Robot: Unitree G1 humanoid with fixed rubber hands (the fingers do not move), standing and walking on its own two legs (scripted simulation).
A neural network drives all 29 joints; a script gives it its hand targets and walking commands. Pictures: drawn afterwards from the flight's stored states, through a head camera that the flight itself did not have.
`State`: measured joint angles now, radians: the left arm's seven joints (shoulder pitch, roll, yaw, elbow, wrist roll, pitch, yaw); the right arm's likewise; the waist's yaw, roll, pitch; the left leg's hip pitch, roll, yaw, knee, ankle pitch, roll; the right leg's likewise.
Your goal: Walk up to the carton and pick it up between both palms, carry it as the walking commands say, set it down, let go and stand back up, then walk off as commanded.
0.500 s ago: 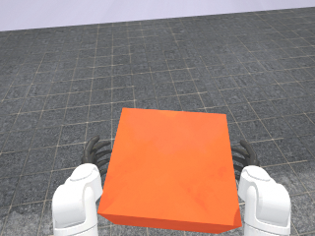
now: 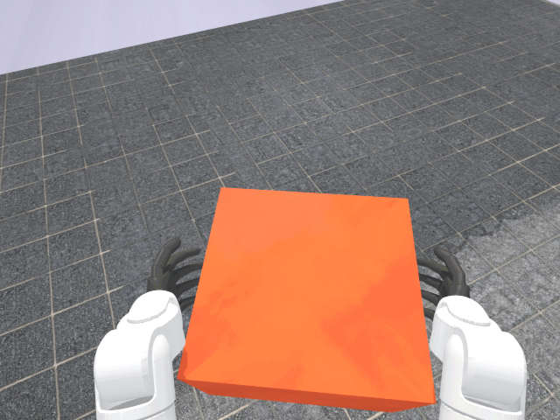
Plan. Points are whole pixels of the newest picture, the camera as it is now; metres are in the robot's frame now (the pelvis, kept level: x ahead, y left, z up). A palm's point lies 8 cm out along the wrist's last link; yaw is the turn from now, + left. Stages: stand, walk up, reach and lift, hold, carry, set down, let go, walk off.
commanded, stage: carry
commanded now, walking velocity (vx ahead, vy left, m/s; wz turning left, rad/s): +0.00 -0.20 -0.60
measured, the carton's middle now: (306, 299) +0.31 -0.02 +0.00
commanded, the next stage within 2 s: none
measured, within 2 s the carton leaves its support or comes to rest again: neither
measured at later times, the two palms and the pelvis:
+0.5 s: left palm (406, 218) +0.39 -0.16 +0.09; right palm out of the picture +0.29 -0.49 +0.07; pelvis +0.09 -0.24 +0.00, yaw -15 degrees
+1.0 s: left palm out of the picture +0.41 -0.48 +0.08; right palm out of the picture +0.22 -0.78 +0.08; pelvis +0.10 -0.48 +0.00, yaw -31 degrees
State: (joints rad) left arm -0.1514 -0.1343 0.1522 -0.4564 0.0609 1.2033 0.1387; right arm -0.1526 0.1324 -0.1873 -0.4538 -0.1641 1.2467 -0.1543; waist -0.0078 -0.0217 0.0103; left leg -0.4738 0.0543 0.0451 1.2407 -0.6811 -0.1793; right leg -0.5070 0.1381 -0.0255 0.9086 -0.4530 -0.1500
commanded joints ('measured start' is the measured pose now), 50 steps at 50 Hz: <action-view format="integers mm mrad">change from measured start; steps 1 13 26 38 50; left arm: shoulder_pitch -390 -433 -382 -461 -427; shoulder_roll -970 -905 -957 -884 -944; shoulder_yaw -757 -808 -765 -772 -768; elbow -154 -234 -226 -269 -224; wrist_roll -383 -408 -404 -395 -397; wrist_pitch -14 -4 -34 -17 -7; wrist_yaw -238 -208 -227 -219 -203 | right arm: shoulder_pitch -595 -457 -548 -503 -501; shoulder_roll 950 882 964 946 966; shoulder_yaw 860 764 878 830 824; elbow -262 -259 -283 -256 -182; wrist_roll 546 492 543 509 540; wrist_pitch -82 -76 -86 -75 -60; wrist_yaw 252 240 246 243 255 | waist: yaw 24 -4 32 -9 29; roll -182 345 -224 145 -75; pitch -466 -321 -522 -348 -480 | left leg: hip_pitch -121 654 -241 617 -305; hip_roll -21 316 4 496 74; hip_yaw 57 9 -2 -260 -23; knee -203 -563 -10 -639 142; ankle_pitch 88 1300 18 1066 -9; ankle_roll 48 159 48 298 28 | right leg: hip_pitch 568 -308 642 -476 619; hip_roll -271 -171 -340 -273 -361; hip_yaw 430 -16 488 318 442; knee -425 11 -324 529 -255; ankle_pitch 1416 -75 1442 -260 1410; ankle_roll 204 194 35 212 29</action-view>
